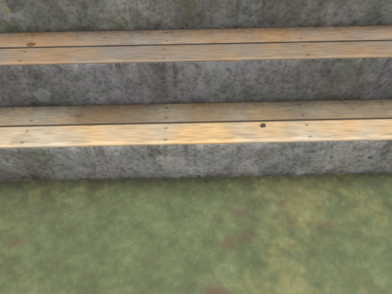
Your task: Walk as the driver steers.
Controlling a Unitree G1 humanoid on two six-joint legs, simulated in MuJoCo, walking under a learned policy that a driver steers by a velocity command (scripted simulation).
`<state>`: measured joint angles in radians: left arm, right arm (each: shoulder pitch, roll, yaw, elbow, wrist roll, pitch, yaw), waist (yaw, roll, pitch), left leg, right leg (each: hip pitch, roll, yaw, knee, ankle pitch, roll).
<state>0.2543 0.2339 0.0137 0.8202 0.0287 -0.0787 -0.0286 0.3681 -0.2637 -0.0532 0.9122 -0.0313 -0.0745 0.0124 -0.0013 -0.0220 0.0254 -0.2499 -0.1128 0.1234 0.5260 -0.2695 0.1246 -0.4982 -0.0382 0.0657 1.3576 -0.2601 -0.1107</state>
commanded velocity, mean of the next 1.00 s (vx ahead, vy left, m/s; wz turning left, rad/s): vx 0.94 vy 0.00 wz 0.42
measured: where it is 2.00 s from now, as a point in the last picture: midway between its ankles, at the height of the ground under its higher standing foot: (132, 139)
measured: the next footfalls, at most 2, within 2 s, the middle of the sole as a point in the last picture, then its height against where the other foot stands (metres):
right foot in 0.30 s outside the picture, level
left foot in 0.74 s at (185, 205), level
